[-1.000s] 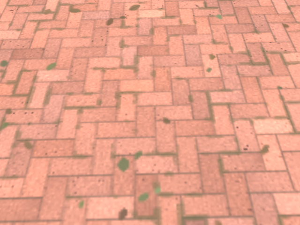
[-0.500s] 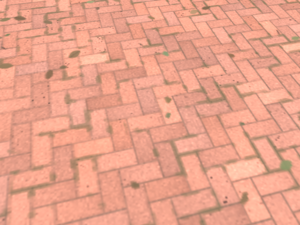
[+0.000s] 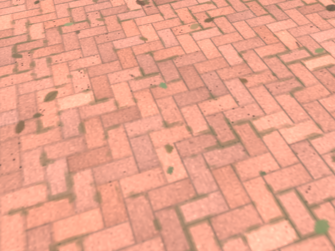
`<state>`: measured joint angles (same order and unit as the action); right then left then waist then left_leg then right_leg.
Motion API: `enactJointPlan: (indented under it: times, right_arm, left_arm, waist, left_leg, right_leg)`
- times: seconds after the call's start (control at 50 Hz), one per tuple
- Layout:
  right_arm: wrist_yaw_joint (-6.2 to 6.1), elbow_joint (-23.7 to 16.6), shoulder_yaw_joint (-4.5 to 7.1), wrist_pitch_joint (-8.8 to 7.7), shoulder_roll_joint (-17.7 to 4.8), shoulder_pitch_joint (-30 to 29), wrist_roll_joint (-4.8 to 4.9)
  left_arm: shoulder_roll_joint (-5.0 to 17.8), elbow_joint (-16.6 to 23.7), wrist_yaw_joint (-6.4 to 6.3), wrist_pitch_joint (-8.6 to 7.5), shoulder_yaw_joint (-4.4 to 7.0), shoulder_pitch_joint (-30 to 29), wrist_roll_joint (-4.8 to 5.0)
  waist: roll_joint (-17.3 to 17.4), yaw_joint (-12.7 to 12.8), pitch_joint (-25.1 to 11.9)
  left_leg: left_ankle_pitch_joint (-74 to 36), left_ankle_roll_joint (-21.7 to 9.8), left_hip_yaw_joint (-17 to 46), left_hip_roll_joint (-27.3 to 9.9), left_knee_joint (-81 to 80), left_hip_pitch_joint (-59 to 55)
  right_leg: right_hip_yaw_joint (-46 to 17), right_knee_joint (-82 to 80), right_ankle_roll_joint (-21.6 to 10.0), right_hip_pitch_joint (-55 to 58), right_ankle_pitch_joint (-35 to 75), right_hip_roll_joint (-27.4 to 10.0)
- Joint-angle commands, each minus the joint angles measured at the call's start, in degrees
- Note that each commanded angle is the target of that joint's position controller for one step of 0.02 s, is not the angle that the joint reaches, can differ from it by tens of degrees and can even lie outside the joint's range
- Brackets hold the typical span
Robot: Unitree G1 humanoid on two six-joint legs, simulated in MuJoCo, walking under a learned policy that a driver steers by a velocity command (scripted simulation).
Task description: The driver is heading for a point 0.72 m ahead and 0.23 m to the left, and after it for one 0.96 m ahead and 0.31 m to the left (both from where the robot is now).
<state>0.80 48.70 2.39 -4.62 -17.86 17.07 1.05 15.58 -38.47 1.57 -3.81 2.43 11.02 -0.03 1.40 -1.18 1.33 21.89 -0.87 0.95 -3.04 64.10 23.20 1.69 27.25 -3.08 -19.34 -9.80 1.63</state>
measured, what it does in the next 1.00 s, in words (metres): walks ahead: left foot, then right foot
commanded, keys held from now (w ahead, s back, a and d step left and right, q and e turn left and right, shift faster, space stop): w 0.66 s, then w+q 0.34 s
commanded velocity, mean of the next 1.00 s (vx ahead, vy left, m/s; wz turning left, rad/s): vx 0.50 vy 0.00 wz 0.09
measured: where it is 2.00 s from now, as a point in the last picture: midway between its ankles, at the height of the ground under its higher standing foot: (134, 144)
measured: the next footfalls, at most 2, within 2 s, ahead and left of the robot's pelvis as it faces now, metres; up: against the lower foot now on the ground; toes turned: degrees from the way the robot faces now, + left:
left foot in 0.38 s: +0.39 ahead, +0.15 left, +0.00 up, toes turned +2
right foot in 0.90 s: +0.68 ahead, -0.08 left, +0.00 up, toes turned +6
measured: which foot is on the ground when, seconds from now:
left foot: up 0.00-0.36, down 0.38-0.92, up 0.94-1.00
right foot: down 0.00-0.38, up 0.40-0.88, down 0.90-1.00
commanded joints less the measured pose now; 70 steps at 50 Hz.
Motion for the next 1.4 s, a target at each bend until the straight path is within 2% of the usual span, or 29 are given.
enactJointPlan:
  times: [0.02,0.08,0.18,0.28,0.34,0.38,0.4,0.42,0.44,0.46,0.48,0.5,0.52,0.58,0.68,0.78,0.86,0.9,0.92,0.94,0.96,0.98,1.0,1.02,1.1,1.2,1.32,1.38,1.4]
  right_arm:
    - [-0.01,-4.1,1.33,-0.32,-4.59,-0.36,-0.28]
    - [-0.33,-5.09,0.95,0.78,-3.03,-3.58,-0.9]
    - [0.59,-7.43,0.04,0.01,-1.37,-13.58,-0.77]
    - [1.88,-10.2,0.05,-0.59,-2.48,-20.23,-0.22]
    - [2.25,-9.95,0.72,-0.9,-4.25,-17.38,-0.39]
    - [1.46,-5.94,2.99,-0.87,-8.45,-3.35,-0.7]
    - [0.96,-4.84,4.24,-0.67,-13.63,4.68,-1.72]
    - [1.24,-3.7,4.3,-0.29,-13.8,7.55,-0.82]
    - [1.18,-3.92,2.92,-0.27,-9.25,6.3,-0.03]
    - [1.0,-4.57,2.42,-0.26,-7.9,2.02,-0.12]
    - [0.94,-5.17,2.1,-0.26,-6.78,-1.59,-0.74]
    - [1.05,-5.52,1.66,-0.42,-5.18,-3.93,-1.37]
    - [1.11,-5.59,1.4,-0.65,-4.26,-5.11,-1.89]
    - [0.97,-4.49,1.7,-1.47,-5.0,-4.94,-1.26]
    - [-0.23,-2.23,2.14,-0.95,-6.75,-1.12,-0.77]
    - [-0.88,0.4,2.56,0.41,-8.11,4.94,0.2]
    - [-1.63,0.94,3.28,1.56,-8.99,5.05,0.39]
    - [-1.63,0.41,2.69,1.79,-7.27,3.96,-0.02]
    - [-1.57,-1.56,1.31,1.73,-3.48,3.68,-1.33]
    - [-1.31,-2.7,-0.26,0.66,2.27,11.95,-0.2]
    - [-1.35,-1.81,1.2,0.29,-4.07,8.96,1.11]
    - [-1.39,-3.35,2.33,0.26,-7.35,3.4,1.77]
    - [-1.64,-3.78,2.43,0.5,-6.72,1.11,1.45]
    - [-1.62,-4.11,2.64,0.83,-5.95,0.39,0.74]
    - [-1.23,-5.3,2.56,3.25,-1.94,0.45,0.78]
    - [-0.02,-7.95,2.15,3.35,-1.01,-5.62,0.31]
    - [1.9,-12.36,1.74,3.29,-1.19,-15.44,0.2]
    - [2.23,-13.2,2.99,3.71,-3.61,-12.85,-0.04]
    - [2.09,-11.89,4.15,3.87,-5.35,-6.82,0.1]
  left_arm:
    - [6.51,1.73,0.02,-1.13,2.02,2.71,-0.31]
    - [7.85,-0.09,-0.33,-1.98,2.52,3.44,0.1]
    - [9.69,-2.98,-1.24,-1.49,2.96,7.12,0.49]
    - [10.89,-6.69,-1.61,-0.4,3.4,11.78,1.2]
    - [11.74,-7.76,-2.06,0.57,3.75,11.36,1.26]
    - [10.25,-7.56,-2.42,1.18,2.98,10.6,0.77]
    - [5.92,-5.79,-2.35,0.61,1.39,14.6,-0.18]
    - [2.06,-6.39,-2.0,-0.52,0.14,18.44,-0.02]
    - [8.08,-5.95,-1.57,-1.42,1.58,13.12,1.41]
    - [9.61,-4.28,-1.39,-1.92,2.02,8.15,2.34]
    - [9.25,-3.82,-1.67,-2.06,1.96,5.43,1.73]
    - [8.68,-3.87,-1.81,-1.76,2.2,4.94,1.03]
    - [7.73,-4.24,-1.79,-1.21,2.2,6.33,0.86]
    - [5.31,-4.56,-2.05,0.21,1.8,6.66,0.54]
    - [3.74,-2.04,-1.68,-0.32,1.18,-3.18,0.04]
    - [3.37,0.71,-0.29,-1.58,0.75,-12.88,0.67]
    - [6.13,0.68,0.39,-2.63,1.59,-11.5,0.78]
    - [9.88,-2.66,-0.32,-3.01,3.53,0.51,0.34]
    - [13.85,-3.84,-0.92,-2.91,4.61,10.41,-0.62]
    - [17.26,-5.33,-0.74,-2.06,5.43,12.7,-0.32]
    - [11.1,-4.62,-0.74,-1.89,3.96,12.03,-0.07]
    - [8.25,-4.36,-0.97,-1.98,3.04,8.34,0.11]
    - [7.04,-4.28,-0.99,-2.02,2.54,4.41,-0.14]
    - [5.48,-4.54,-0.92,-2.08,2.16,1.82,-0.31]
    - [5.48,-6.1,-1.09,-3.13,2.58,-1.2,-0.56]
    - [8.29,-7.89,-1.87,-2.76,3.56,-0.32,-0.65]
    - [11.18,-10.09,-2.21,-0.92,4.59,3.96,0.91]
    - [13.46,-10.15,-2.36,0.31,5.32,3.18,1.93]
    - [13.85,-9.96,-2.4,0.84,5.43,2.25,2.29]
  waist:
    - [-6.75,0.74,-3.81]
    - [-5.31,0.28,-1.47]
    - [-4.3,3.51,1.28]
    - [-4.47,5.21,2.87]
    - [-5.87,2.77,0.68]
    - [-4.88,-4.06,-8.67]
    - [3.68,-4.62,-18.17]
    - [14.96,-3.68,-23.82]
    - [9.6,-5.43,-18.45]
    - [6.77,-4.44,-10.66]
    - [2.95,-2.97,-6.38]
    - [2.55,-1.15,-3.72]
    - [3.93,0.55,-3.61]
    - [3.42,2.0,-2.2]
    - [1.6,-0.61,0.64]
    - [1.34,-3.67,2.6]
    - [3.52,-0.99,1.29]
    - [2.87,5.15,-6.47]
    - [-3.29,8.89,-16.17]
    - [-20.09,5.01,-23.61]
    - [-14.12,7.13,-20.34]
    - [-10.4,7.22,-11.89]
    - [-7.17,5.5,-7.59]
    - [-7.32,4.05,-4.45]
    - [-7.09,0.91,-0.52]
    - [-4.79,2.0,1.34]
    - [-3.76,4.99,4.16]
    - [-5.67,1.83,1.08]
    - [-5.6,-1.95,-2.37]
  left_leg:
    - [-5.63,0.65,2.68,-4.95,-0.51,13.33]
    - [-11.06,2.25,2.22,-5.19,-7.03,15.0]
    - [-26.47,2.28,0.51,-3.01,-25.45,12.53]
    - [-25.11,0.13,0.71,-1.36,-33.17,12.88]
    - [-18.64,-2.2,-0.95,0.54,-35.34,7.4]
    - [-19.7,-5.4,-2.4,1.79,-35.79,-13.75]
    - [-19.05,-11.76,15.37,-11.5,-33.8,-35.72]
    - [-6.32,-17.48,37.93,-18.91,-42.49,-46.4]
    - [1.73,-15.23,37.02,-17.44,-45.8,-43.16]
    - [0.15,-13.22,29.6,-15.96,-47.32,-35.26]
    - [-4.91,-12.45,24.27,-14.0,-48.78,-27.44]
    - [-10.31,-12.11,20.14,-12.1,-50.52,-21.3]
    - [-13.56,-12.0,17.68,-10.88,-52.01,-17.64]
    - [-19.43,-13.21,12.01,-9.8,-55.73,-13.25]
    - [-24.82,-11.4,5.32,-7.18,-57.26,-14.33]
    - [-22.38,-10.89,6.88,-8.15,-54.44,-18.21]
    - [-25.18,-9.16,11.01,-10.57,-48.3,-22.37]
    - [-32.85,-6.5,8.45,-6.01,-34.81,-18.33]
    - [-19.99,-4.17,5.43,-1.41,-17.42,-7.93]
    - [11.0,-0.85,1.84,6.33,0.92,13.24]
    - [11.62,-0.9,7.27,3.11,7.67,18.74]
    - [6.37,-1.31,6.52,0.82,8.61,21.18]
    - [1.81,-1.02,5.27,-1.51,7.44,19.35]
    - [-1.33,-0.72,5.34,-2.99,5.07,17.7]
    - [-6.48,0.35,4.76,-5.44,0.31,13.73]
    - [-19.45,0.96,3.09,-5.19,-14.0,14.9]
    - [-19.83,-1.49,-1.84,-3.39,-25.91,14.39]
    - [-11.46,-4.63,-5.99,0.9,-27.14,7.46]
    - [-10.82,-6.22,-7.8,3.63,-28.67,-0.62]
  right_leg:
    - [-18.38,-16.06,-10.96,13.28,7.64,-14.81]
    - [-13.53,-18.97,-11.72,10.51,11.91,-14.28]
    - [-6.84,-20.17,-9.07,10.44,11.25,-11.8]
    - [-7.49,-17.14,-7.96,18.44,11.57,-15.35]
    - [-7.46,-11.53,-6.24,22.8,22.42,-16.28]
    - [-3.42,5.69,-3.3,17.99,32.78,-11.48]
    - [-0.54,26.3,0.0,0.07,15.78,-5.96]
    - [-4.86,40.38,2.22,-15.93,-23.03,2.18]
    - [-9.59,45.92,1.47,-22.48,-23.39,-0.93]
    - [-7.54,45.2,0.83,-25.02,-17.98,-3.87]
    - [-6.12,42.51,0.88,-23.39,-12.89,-6.3]
    - [-6.06,39.47,1.12,-20.62,-9.54,-8.06]
    - [-6.42,38.06,1.4,-17.09,-7.46,-9.11]
    - [-5.56,33.47,2.96,-15.82,-4.08,-9.91]
    - [-4.24,16.53,4.34,-18.06,11.08,-9.14]
    - [-3.56,4.28,4.74,-15.35,15.0,-5.71]
    - [-4.47,-0.24,2.89,-9.36,8.54,-4.35]
    - [-3.31,-1.62,-0.16,9.6,7.74,-4.11]
    - [-13.36,1.09,-3.67,26.66,7.66,-14.48]
    - [-37.56,-4.35,-11.9,44.13,-4.25,-26.81]
    - [-40.68,-9.14,-10.58,40.3,-15.15,-25.21]
    - [-31.76,-10.53,-8.08,32.88,-15.25,-23.29]
    - [-25.51,-12.07,-6.97,25.54,-9.48,-21.08]
    - [-20.72,-13.83,-6.88,19.94,-4.82,-19.46]
    - [-8.78,-19.3,-7.34,11.33,4.93,-17.65]
    - [1.55,-20.85,-6.95,12.87,10.77,-16.44]
    - [7.52,-18.47,-5.02,20.91,13.88,-18.51]
    - [10.02,-8.62,-3.25,24.63,35.73,-18.97]
    - [11.47,0.35,-2.27,23.58,43.21,-17.86]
